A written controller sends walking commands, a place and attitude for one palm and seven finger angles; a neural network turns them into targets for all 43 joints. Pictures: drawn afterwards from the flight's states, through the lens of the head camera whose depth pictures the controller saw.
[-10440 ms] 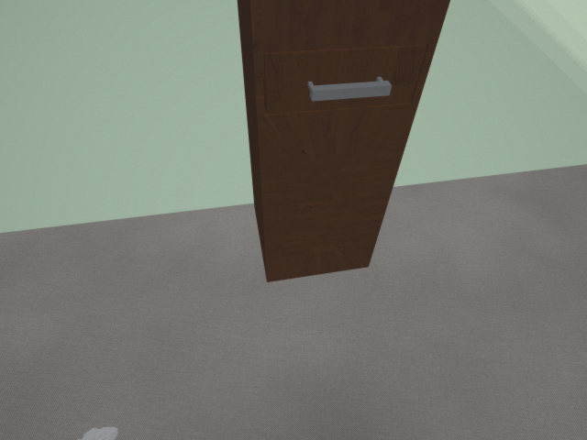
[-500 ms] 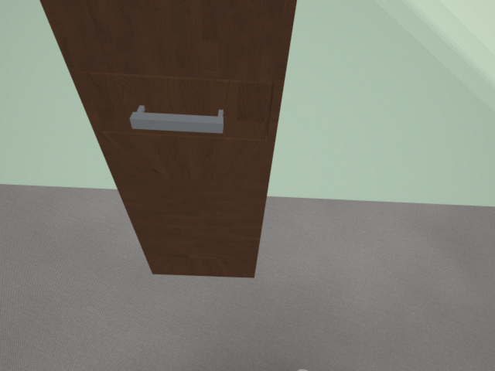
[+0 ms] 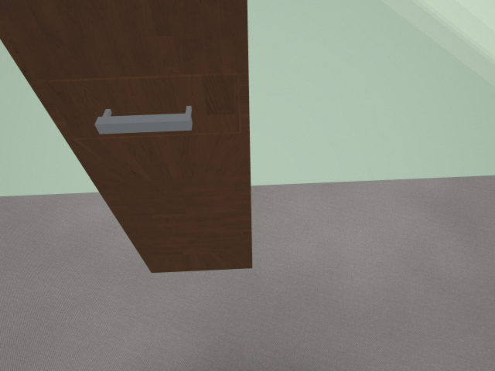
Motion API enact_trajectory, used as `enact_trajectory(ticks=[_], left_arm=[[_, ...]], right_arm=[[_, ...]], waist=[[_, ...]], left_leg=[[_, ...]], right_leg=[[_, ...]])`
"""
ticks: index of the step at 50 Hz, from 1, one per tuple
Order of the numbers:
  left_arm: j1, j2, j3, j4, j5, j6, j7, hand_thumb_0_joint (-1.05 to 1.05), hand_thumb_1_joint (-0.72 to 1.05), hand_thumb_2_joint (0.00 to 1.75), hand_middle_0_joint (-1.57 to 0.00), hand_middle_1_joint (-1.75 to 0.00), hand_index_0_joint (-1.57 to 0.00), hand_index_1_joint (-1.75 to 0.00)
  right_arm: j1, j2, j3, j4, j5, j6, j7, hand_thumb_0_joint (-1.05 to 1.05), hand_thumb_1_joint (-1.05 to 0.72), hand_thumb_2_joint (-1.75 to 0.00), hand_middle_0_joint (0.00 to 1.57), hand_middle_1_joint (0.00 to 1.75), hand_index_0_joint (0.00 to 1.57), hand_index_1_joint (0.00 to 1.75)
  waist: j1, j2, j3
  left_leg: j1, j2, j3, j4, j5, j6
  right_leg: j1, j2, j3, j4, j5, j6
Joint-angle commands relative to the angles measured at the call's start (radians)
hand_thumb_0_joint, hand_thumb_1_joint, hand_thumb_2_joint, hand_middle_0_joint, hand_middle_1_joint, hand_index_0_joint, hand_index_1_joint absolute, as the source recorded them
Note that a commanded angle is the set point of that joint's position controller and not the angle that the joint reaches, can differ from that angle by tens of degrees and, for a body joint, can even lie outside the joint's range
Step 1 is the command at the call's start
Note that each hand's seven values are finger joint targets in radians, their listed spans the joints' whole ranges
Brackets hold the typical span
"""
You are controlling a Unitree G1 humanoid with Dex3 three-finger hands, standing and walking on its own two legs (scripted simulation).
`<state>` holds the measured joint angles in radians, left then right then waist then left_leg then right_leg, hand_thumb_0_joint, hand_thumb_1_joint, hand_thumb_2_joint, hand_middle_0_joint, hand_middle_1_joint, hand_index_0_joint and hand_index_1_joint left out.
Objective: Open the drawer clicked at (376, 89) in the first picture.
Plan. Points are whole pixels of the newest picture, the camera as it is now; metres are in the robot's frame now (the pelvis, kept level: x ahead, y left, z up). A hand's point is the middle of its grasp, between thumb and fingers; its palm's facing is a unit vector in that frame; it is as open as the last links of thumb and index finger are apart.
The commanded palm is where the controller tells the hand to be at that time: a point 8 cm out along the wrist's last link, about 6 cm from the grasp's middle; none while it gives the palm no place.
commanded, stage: come to a stop and stand still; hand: left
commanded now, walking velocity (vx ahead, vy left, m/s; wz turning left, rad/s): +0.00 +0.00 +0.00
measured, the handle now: (146, 117) +0.58 +0.23 +0.08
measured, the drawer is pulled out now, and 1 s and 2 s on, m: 0.00 0.00 0.00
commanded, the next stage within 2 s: look again from close up in 0.34 s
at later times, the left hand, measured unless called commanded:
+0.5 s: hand out of the picture +0.00 +0.17 -0.16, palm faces +0.05 -0.98 -0.20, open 7.4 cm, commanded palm none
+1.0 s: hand out of the picture -0.07 +0.18 -0.16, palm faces +0.04 -0.99 -0.15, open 7.4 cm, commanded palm none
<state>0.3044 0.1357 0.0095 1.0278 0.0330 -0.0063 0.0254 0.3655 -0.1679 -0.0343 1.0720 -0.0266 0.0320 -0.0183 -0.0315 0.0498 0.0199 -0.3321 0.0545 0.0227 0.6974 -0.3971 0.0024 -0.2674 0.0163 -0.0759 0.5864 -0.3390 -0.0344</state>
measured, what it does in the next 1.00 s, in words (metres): stands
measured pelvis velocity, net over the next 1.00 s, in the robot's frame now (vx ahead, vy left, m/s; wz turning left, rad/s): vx -0.03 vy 0.03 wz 0.00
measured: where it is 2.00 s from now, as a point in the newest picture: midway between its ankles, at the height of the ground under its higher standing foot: outside the picture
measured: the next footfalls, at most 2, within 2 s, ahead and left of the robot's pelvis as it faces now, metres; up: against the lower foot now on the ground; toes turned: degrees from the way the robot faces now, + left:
left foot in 1.60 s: +0.10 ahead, +0.17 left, +0.00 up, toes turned +10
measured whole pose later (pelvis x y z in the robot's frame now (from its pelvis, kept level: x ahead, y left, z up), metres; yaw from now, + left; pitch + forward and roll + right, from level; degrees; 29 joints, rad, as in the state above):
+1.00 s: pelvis -0.03 +0.03 +0.02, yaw +0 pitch -2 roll -1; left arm 0.39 0.11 -0.01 1.10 0.02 -0.01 0.05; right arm 0.36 -0.11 0.00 1.16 -0.02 0.01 -0.02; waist 0.00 -0.01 0.01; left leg -0.21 -0.03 0.11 0.41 -0.17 0.08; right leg -0.17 -0.02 -0.05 0.41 -0.21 0.01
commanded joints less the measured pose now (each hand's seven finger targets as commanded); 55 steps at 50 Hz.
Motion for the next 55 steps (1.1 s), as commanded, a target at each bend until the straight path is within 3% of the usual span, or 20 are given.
enact_trajectory(ticks=[1, 3, 5, 6, 7, 9, 10, 11, 12, 14, 16, 19, 25, 30, 38, 50, 52, 55], left_arm=[[0.046, 0.121, 0.029, -0.049, -0.01, -0.036, 0.028, 0.0, 0.9, 0.9, -0.2, -0.3, -0.2, -0.3], [0.035, 0.113, 0.024, -0.051, -0.007, -0.03, 0.034, 0.0, 0.9, 0.9, -0.2, -0.3, -0.2, -0.3], [0.042, 0.112, 0.02, -0.044, -0.018, -0.022, 0.035, 0.0, 0.9, 0.9, -0.2, -0.3, -0.2, -0.3], [0.07, 0.095, 0.017, -0.036, -0.022, -0.02, 0.035, 0.0, 0.9, 0.9, -0.2, -0.3, -0.2, -0.3], [0.092, 0.09, 0.014, -0.032, -0.025, -0.017, 0.035, 0.0, 0.9, 0.9, -0.2, -0.3, -0.2, -0.3], [0.099, 0.103, 0.015, -0.015, -0.021, -0.016, 0.035, 0.0, 0.9, 0.9, -0.2, -0.3, -0.2, -0.3], [0.107, 0.107, 0.016, -0.01, -0.021, -0.018, 0.034, 0.0, 0.9, 0.9, -0.2, -0.3, -0.2, -0.3], [0.096, 0.112, 0.015, -0.012, -0.023, -0.018, 0.031, 0.0, 0.9, 0.9, -0.2, -0.3, -0.2, -0.3], [0.095, 0.111, 0.013, -0.01, -0.021, -0.018, 0.03, 0.0, 0.9, 0.9, -0.2, -0.3, -0.2, -0.3], [0.102, 0.113, 0.01, -0.004, -0.018, -0.022, 0.031, 0.0, 0.9, 0.9, -0.2, -0.3, -0.2, -0.3], [0.102, 0.117, 0.01, -0.006, -0.019, -0.024, 0.031, 0.0, 0.9, 0.9, -0.2, -0.3, -0.2, -0.3], [0.09, 0.119, 0.007, -0.011, -0.019, -0.025, 0.03, 0.0, 0.9, 0.9, -0.2, -0.3, -0.2, -0.3], [0.09, 0.115, 0.001, 0.007, -0.018, -0.024, 0.025, 0.0, 0.9, 0.9, -0.2, -0.3, -0.2, -0.3], [0.104, 0.11, -0.004, 0.025, -0.019, -0.024, 0.024, 0.0, 0.9, 0.9, -0.2, -0.3, -0.2, -0.3], [0.136, 0.084, -0.009, 0.049, -0.018, -0.016, 0.026, 0.0, 0.9, 0.9, -0.2, -0.3, -0.2, -0.3], [0.184, 0.034, -0.005, 0.063, -0.011, -0.009, 0.027, 0.0, 0.9, 0.9, -0.2, -0.3, -0.2, -0.3], [0.194, 0.024, -0.003, 0.072, -0.008, -0.006, 0.025, 0.0, 0.9, 0.9, -0.2, -0.3, -0.2, -0.3], [0.216, 0.009, 0.004, 0.073, 0.004, 0.006, 0.017, 0.0, 0.9, 0.9, -0.2, -0.3, -0.2, -0.3]], right_arm=[[-0.031, -0.036, -0.004, -0.103, 0.007, -0.037, -0.012, 0.0, -0.9, -0.9, 0.2, 0.3, 0.2, 0.3], [-0.021, -0.001, 0.005, -0.087, 0.013, -0.04, -0.011, 0.0, -0.9, -0.9, 0.2, 0.3, 0.2, 0.3], [0.023, -0.009, 0.009, -0.053, 0.012, -0.048, -0.017, 0.0, -0.9, -0.9, 0.2, 0.3, 0.2, 0.3], [0.025, -0.036, 0.007, -0.042, 0.008, -0.055, -0.022, 0.0, -0.9, -0.9, 0.2, 0.3, 0.2, 0.3], [0.011, -0.054, 0.007, -0.04, 0.006, -0.053, -0.026, 0.0, -0.9, -0.9, 0.2, 0.3, 0.2, 0.3], [-0.02, -0.048, 0.009, -0.036, 0.01, -0.054, -0.028, 0.0, -0.9, -0.9, 0.2, 0.3, 0.2, 0.3], [-0.035, -0.048, 0.009, -0.036, 0.01, -0.051, -0.03, 0.0, -0.9, -0.9, 0.2, 0.3, 0.2, 0.3], [-0.032, -0.06, 0.006, -0.041, 0.011, -0.052, -0.03, 0.0, -0.9, -0.9, 0.2, 0.3, 0.2, 0.3], [-0.045, -0.065, 0.007, -0.039, 0.009, -0.049, -0.03, 0.0, -0.9, -0.9, 0.2, 0.3, 0.2, 0.3], [-0.057, -0.074, 0.007, -0.04, 0.011, -0.048, -0.03, 0.0, -0.9, -0.9, 0.2, 0.3, 0.2, 0.3], [-0.063, -0.081, 0.006, -0.039, 0.013, -0.047, -0.029, 0.0, -0.9, -0.9, 0.2, 0.3, 0.2, 0.3], [-0.079, -0.093, 0.006, -0.032, 0.013, -0.049, -0.025, 0.0, -0.9, -0.9, 0.2, 0.3, 0.2, 0.3], [-0.095, -0.101, 0.011, -0.014, 0.015, -0.049, -0.016, 0.0, -0.9, -0.9, 0.2, 0.3, 0.2, 0.3], [-0.078, -0.094, 0.017, 0.009, 0.015, -0.048, -0.011, 0.0, -0.9, -0.9, 0.2, 0.3, 0.2, 0.3], [-0.02, -0.075, 0.023, 0.039, 0.015, -0.041, -0.009, 0.0, -0.9, -0.9, 0.2, 0.3, 0.2, 0.3], [0.027, -0.054, 0.013, 0.049, 0.013, -0.043, -0.013, 0.0, -0.9, -0.9, 0.2, 0.3, 0.2, 0.3], [0.042, -0.053, 0.009, 0.055, 0.01, -0.039, -0.013, 0.0, -0.9, -0.9, 0.2, 0.3, 0.2, 0.3], [0.039, -0.082, -0.008, 0.05, 0.006, -0.029, -0.015, 0.0, -0.9, -0.9, 0.2, 0.3, 0.2, 0.3]], waist=[[0.016, -0.258, -0.038], [0.003, -0.117, -0.012], [-0.007, -0.024, 0.007], [0.011, 0.043, -0.001], [0.027, 0.044, -0.005], [0.029, 0.107, 0.017], [0.031, 0.07, 0.032], [0.02, 0.056, 0.041], [0.026, 0.006, 0.062], [0.024, -0.065, 0.047], [0.021, -0.098, 0.027], [0.022, -0.079, 0.013], [0.026, -0.067, 0.07], [0.028, -0.054, 0.081], [0.03, -0.048, 0.111], [0.037, -0.027, 0.104], [0.033, -0.026, 0.097], [0.04, 0.022, 0.114]], left_leg=[[-0.122, 0.01, -0.006, 0.132, -0.047, 0.018], [-0.034, -0.005, 0.028, -0.037, 0.026, 0.012], [0.101, 0.007, 0.006, -0.205, 0.308, 0.019], [0.151, 0.056, -0.029, -0.21, 0.501, 0.035], [0.161, 0.082, -0.037, -0.184, 0.551, 0.048], [0.154, 0.074, -0.03, -0.176, 0.609, 0.046], [0.148, 0.069, -0.022, -0.175, 0.582, 0.041], [0.141, 0.067, -0.022, -0.219, 0.515, 0.035], [0.134, 0.063, -0.029, -0.221, 0.477, 0.035], [0.148, 0.062, -0.021, -0.218, 0.468, 0.033], [0.155, 0.057, -0.016, -0.234, 0.411, 0.03], [0.179, 0.058, -0.026, -0.268, 0.383, 0.032], [0.16, 0.056, -0.045, -0.338, 0.259, 0.038], [0.144, 0.051, -0.053, -0.371, 0.199, 0.036], [0.09, 0.05, -0.07, -0.412, 0.088, 0.032], [0.021, 0.074, -0.118, -0.473, -0.032, 0.044], [0.016, 0.077, -0.129, -0.486, -0.134, 0.049], [-0.029, 0.129, -0.191, -0.556, -0.332, 0.078]], right_leg=[[0.142, -0.264, 0.241, -0.214, 0.563, -0.118], [0.125, -0.218, 0.167, -0.162, 0.66, -0.111], [0.077, -0.16, 0.122, -0.106, 0.588, -0.056], [0.055, -0.125, 0.106, -0.097, 0.509, -0.028], [0.056, -0.11, 0.102, -0.13, 0.425, -0.012], [0.081, -0.116, 0.104, -0.147, 0.449, -0.001], [0.09, -0.122, 0.111, -0.157, 0.497, 0.002], [0.096, -0.128, 0.101, -0.172, 0.465, 0.004], [0.089, -0.123, 0.11, -0.178, 0.468, 0.003], [0.107, -0.131, 0.12, -0.18, 0.56, 0.007], [0.128, -0.141, 0.127, -0.192, 0.579, 0.011], [0.125, -0.137, 0.129, -0.211, 0.481, 0.009], [0.079, -0.129, 0.139, -0.27, 0.247, 0.004], [0.072, -0.128, 0.139, -0.297, 0.156, 0.005], [0.051, -0.122, 0.128, -0.3, 0.062, 0.008], [0.053, -0.105, 0.096, -0.235, 0.082, 0.013], [0.051, -0.091, 0.076, -0.218, -0.004, 0.018], [0.028, -0.047, 0.014, -0.115, -0.095, 0.022]])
